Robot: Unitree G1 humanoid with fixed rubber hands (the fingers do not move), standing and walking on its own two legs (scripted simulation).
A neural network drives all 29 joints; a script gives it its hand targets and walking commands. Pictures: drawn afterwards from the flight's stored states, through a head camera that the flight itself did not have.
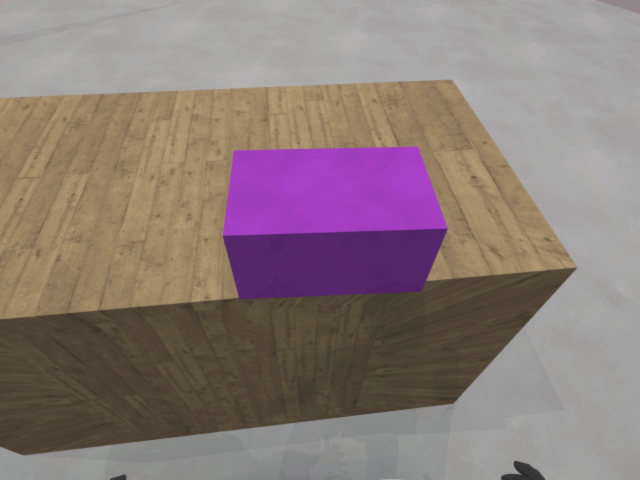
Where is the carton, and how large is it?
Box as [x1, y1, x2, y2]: [223, 147, 447, 298]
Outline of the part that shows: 418,148 373,147 234,150 223,238 239,298 421,291 447,228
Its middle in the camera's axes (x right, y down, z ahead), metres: +0.02 -0.02 +0.59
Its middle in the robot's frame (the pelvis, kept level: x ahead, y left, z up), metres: +0.46 -0.01 +0.03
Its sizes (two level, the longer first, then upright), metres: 0.281 0.168 0.149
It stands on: a pedestal, 0.72 m high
